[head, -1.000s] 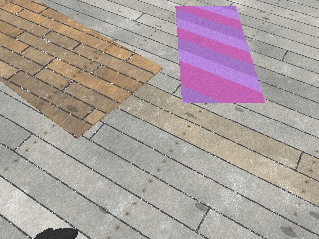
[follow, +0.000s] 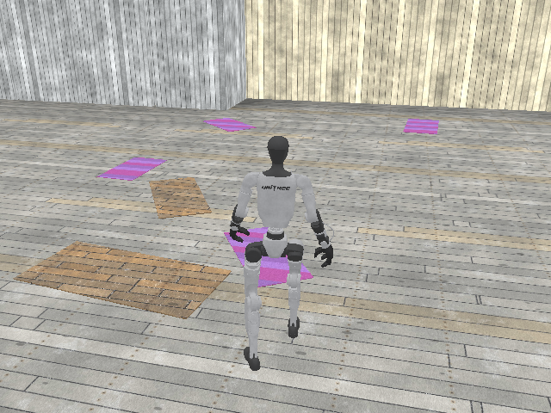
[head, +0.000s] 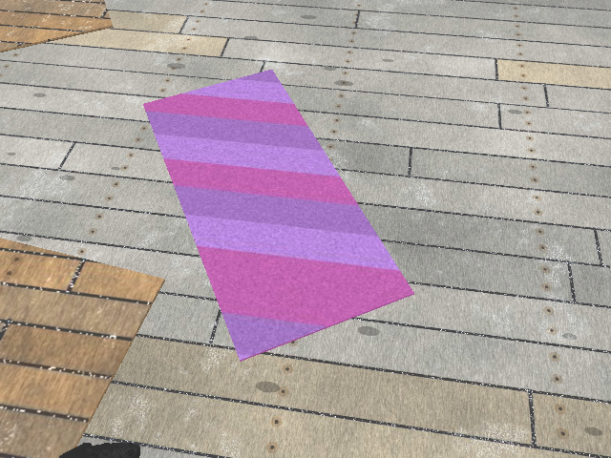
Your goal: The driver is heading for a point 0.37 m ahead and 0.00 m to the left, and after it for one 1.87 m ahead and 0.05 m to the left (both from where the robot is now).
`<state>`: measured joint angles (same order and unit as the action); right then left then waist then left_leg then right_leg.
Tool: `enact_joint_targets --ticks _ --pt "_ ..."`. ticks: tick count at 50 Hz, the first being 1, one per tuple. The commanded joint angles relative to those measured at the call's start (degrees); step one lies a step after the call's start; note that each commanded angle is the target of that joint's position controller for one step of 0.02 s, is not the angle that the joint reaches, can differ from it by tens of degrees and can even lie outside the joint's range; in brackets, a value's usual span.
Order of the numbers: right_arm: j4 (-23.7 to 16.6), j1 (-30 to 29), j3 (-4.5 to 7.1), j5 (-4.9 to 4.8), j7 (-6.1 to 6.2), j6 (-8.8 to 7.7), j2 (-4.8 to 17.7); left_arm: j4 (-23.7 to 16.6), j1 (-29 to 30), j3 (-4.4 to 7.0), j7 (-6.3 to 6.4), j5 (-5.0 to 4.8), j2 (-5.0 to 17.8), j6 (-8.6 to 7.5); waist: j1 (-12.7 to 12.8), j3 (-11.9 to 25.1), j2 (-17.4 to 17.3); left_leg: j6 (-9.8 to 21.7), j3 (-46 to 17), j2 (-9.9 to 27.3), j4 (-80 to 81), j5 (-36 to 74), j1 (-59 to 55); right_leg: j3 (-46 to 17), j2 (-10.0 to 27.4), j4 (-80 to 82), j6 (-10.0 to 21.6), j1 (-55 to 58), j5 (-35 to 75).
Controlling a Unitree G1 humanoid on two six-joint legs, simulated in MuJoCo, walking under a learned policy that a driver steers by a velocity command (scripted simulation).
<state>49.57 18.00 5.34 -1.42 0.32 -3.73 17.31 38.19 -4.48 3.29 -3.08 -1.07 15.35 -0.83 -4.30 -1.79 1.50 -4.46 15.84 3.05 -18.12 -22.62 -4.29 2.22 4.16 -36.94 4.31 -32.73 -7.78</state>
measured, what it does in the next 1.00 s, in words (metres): walks ahead: right foot, then left foot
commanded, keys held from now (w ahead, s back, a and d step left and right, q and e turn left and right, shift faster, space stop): w+e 0.16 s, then w+q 0.10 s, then q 0.60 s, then no key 0.14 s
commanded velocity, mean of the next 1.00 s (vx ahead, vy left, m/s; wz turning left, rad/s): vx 0.24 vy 0.00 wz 0.11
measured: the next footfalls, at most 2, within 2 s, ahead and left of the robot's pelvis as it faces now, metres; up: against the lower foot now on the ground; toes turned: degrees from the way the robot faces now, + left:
right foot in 0.02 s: +0.17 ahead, -0.11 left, +0.00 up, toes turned -5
left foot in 0.52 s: +0.46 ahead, +0.07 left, +0.00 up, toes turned -2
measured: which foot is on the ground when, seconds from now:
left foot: down 0.00-0.04, up 0.06-0.50, down 0.52-0.96, up 0.98-1.00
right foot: up 0.00-0.00, down 0.02-0.54, up 0.56-0.94, down 0.96-1.00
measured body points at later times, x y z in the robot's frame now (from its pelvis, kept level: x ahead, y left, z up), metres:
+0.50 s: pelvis +0.26 -0.02 +0.01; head +0.29 -0.03 +0.45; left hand +0.37 +0.25 -0.11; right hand +0.42 -0.28 -0.10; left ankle +0.42 +0.07 -0.71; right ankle +0.13 -0.11 -0.72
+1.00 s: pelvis +0.36 -0.05 +0.01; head +0.39 -0.06 +0.45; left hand +0.43 +0.25 -0.09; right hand +0.58 -0.29 -0.09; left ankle +0.41 +0.07 -0.72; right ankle +0.41 -0.17 -0.73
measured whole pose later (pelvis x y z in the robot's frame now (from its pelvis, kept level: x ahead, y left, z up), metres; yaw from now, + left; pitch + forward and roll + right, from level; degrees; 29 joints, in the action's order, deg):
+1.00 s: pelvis +0.36 -0.05 +0.01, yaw +11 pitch +2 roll +0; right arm 37.4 8.6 4.1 -0.2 1.1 2.4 17.8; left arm 41.3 -12.1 3.4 1.2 1.7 15.8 -0.9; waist -0.1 -0.6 -2.4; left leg 0.8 -10.2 -7.2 -35.6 -17.0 25.6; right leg -3.5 -1.0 -31.5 -0.7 -20.0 -12.7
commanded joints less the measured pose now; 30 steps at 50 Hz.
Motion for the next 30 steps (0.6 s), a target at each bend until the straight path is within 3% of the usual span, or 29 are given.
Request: enact_joint_targets --ticks 1,2,3,4,5,6,7,8,9,10,12,16,17,19,22,24,25,26,27,28,29,30 --pt "-3.71 -3.29 2.09 -0.63 0.51 0.53 10.42 -0.03 -15.05 5.06 0.68 -0.24 10.79 -0.15 11.68 8.21 -4.15 7.68 -1.25 10.42 -22.69 53.39 6.94 5.20 -8.08 4.35 4.88 23.59 -0.94" --pt "-5.21 -1.76 0.47 1.85 0.58 0.14 6.35 1.28 -22.68 6.95 1.99 -0.55 17.01 0.37 13.13 13.17 6.42 4.38 -0.92 7.20 -42.64 26.61 23.60 -12.52 2.99 5.30 9.26 40.28 2.28" --pt "-8.74 0.93 -1.55 2.15 0.01 -1.78 0.95 -0.75 -18.94 6.87 1.62 -0.60 21.08 -0.58 7.04 20.79 16.83 1.86 -12.02 -4.75 -59.59 -12.07 45.19 -46.80 14.50 16.64 20.78 54.25 -13.61" --pt "-9.04 -6.01 -0.42 -0.20 -0.65 -3.56 6.90 -1.55 -19.50 5.11 0.97 -0.34 15.08 -1.53 11.41 20.12 6.39 3.38 -20.61 -2.17 -62.76 -9.74 51.36 -46.96 14.92 21.77 17.85 53.42 -16.12" --pt "-10.09 -9.07 -0.26 -1.42 -0.95 -4.38 7.69 -1.03 -18.04 4.25 0.88 0.04 12.44 -2.31 10.73 13.00 4.83 5.05 -19.85 -0.06 -60.47 -4.72 54.12 -38.98 13.39 21.16 15.40 47.72 -12.73" --pt "-9.17 -9.55 -0.41 0.00 -0.34 -4.49 6.70 -1.36 -14.31 3.50 0.89 -0.04 10.39 -2.55 8.15 8.20 -1.69 5.66 -19.90 2.61 -55.26 0.04 50.60 -31.73 10.45 20.99 12.55 38.88 -6.50" --pt "-8.70 -8.86 -0.05 1.61 0.09 -4.33 7.15 -1.96 -11.83 3.03 1.04 0.24 9.05 -2.77 6.03 6.06 0.41 5.40 -20.13 4.03 -50.67 2.19 45.74 -26.11 8.64 20.05 11.74 31.61 6.40" --pt "-8.70 -6.72 0.13 1.72 -0.11 -3.66 7.07 -2.99 -9.37 2.78 1.38 0.94 8.72 -2.68 3.64 6.52 2.45 4.71 -20.77 4.78 -48.74 4.03 42.38 -25.16 8.00 21.55 12.31 27.89 6.76" --pt "-7.76 -5.43 0.21 1.54 -0.31 -2.99 7.06 -3.31 -8.11 2.53 1.60 0.99 7.65 -2.87 3.07 6.57 1.78 4.18 -20.28 5.20 -46.69 5.53 40.26 -23.11 7.21 23.00 12.18 25.55 8.05" --pt "-6.92 -4.56 -0.06 1.54 -0.37 -2.22 5.66 -3.08 -8.04 2.33 1.99 1.16 7.38 -3.07 2.77 6.55 0.31 3.72 -19.24 5.04 -45.50 7.79 39.64 -20.27 6.55 24.31 11.90 24.35 9.68" --pt "-7.40 -6.72 -0.76 1.63 -0.44 -1.39 4.30 -1.72 -9.69 2.47 2.44 0.98 8.45 -3.70 3.57 4.08 1.09 1.94 -18.53 5.47 -39.46 12.23 41.36 -16.12 6.91 25.61 12.38 22.94 16.24" --pt "-7.91 -11.33 -1.69 1.61 -1.02 -1.61 2.27 0.46 -11.26 1.93 3.39 1.56 8.18 -3.56 5.50 2.12 1.12 2.43 -16.54 3.46 -24.81 26.57 38.89 -6.10 3.45 25.16 7.72 23.21 27.06" --pt "-8.21 -12.43 -2.25 1.24 -1.41 -1.92 1.34 1.01 -11.30 2.13 3.47 1.81 9.06 -3.52 6.23 1.73 2.85 2.67 -15.84 2.88 -21.22 30.14 36.09 -4.79 4.00 24.58 7.64 21.99 27.81" --pt "-8.65 -14.56 -2.01 0.92 -2.15 -2.20 2.32 2.62 -12.71 1.86 3.53 1.82 8.33 -3.40 7.74 1.50 1.97 3.63 -15.24 1.13 -17.46 34.58 34.43 -3.27 4.04 24.19 6.34 24.05 25.99" --pt "-9.70 -14.94 -1.55 0.87 -3.11 -2.01 3.49 3.98 -11.95 2.09 3.71 1.61 8.93 -2.81 7.47 1.50 2.60 5.69 -16.05 -0.51 -14.23 28.24 35.48 -3.32 6.72 20.07 5.42 29.92 27.79" --pt "-10.07 -11.98 -0.56 1.44 -3.66 -1.87 5.75 3.91 -10.01 2.57 4.44 0.96 9.93 -1.93 5.31 2.85 3.61 7.28 -14.96 -2.28 -13.06 21.40 34.01 -3.43 7.49 13.49 4.25 33.11 34.79" --pt "-9.04 -7.13 0.19 1.76 -3.75 -1.91 6.89 3.52 -8.57 2.59 4.97 0.57 9.84 -1.36 2.68 4.96 3.29 8.24 -13.60 -4.01 -10.37 21.99 28.85 -2.39 6.22 6.77 2.87 33.01 38.51" --pt "-8.22 -2.38 1.36 1.96 -3.37 -1.99 9.65 2.99 -9.34 2.37 5.41 0.87 9.26 -1.02 0.88 8.31 0.09 10.04 -15.76 -3.46 -7.79 33.47 20.67 -0.07 2.52 -4.23 0.04 30.34 34.73" --pt "-9.21 0.65 2.25 2.50 -2.72 -1.77 14.38 1.15 -13.28 1.49 5.51 2.74 7.03 -1.26 2.37 15.19 -10.26 16.52 -31.30 8.29 -11.38 56.98 4.57 1.65 -3.50 -23.63 -3.93 16.41 9.04" --pt "-10.14 0.20 1.52 2.77 -2.37 -1.19 13.14 0.64 -17.33 0.23 4.72 2.57 3.85 -1.54 4.26 22.88 -19.06 28.12 -52.82 18.97 -7.37 58.26 -8.50 -3.55 -12.58 -39.93 -6.88 -0.14 -30.90" --pt "-11.47 -1.21 0.78 1.80 -2.32 -0.45 9.97 1.69 -16.16 0.95 3.88 1.44 8.30 -1.68 2.16 24.31 -10.56 26.23 -50.56 16.88 -5.37 46.18 -6.05 -10.58 -8.28 -44.10 -6.21 -1.96 -28.82" --pt "-12.59 -4.42 0.32 1.37 -1.93 0.28 8.10 0.34 -11.45 1.16 3.73 0.31 8.85 -1.24 2.11 18.45 -7.04 23.68 -44.75 14.33 -4.47 35.89 -0.17 -9.47 -6.33 -43.79 -5.96 -4.60 -24.94"
Velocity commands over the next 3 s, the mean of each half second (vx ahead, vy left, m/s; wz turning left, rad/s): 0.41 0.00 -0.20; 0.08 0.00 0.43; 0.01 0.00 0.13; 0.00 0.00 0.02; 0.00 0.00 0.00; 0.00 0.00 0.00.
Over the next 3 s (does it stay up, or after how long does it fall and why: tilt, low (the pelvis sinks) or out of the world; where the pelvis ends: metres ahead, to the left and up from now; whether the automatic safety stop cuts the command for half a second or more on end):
stays up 0.37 -0.04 0.01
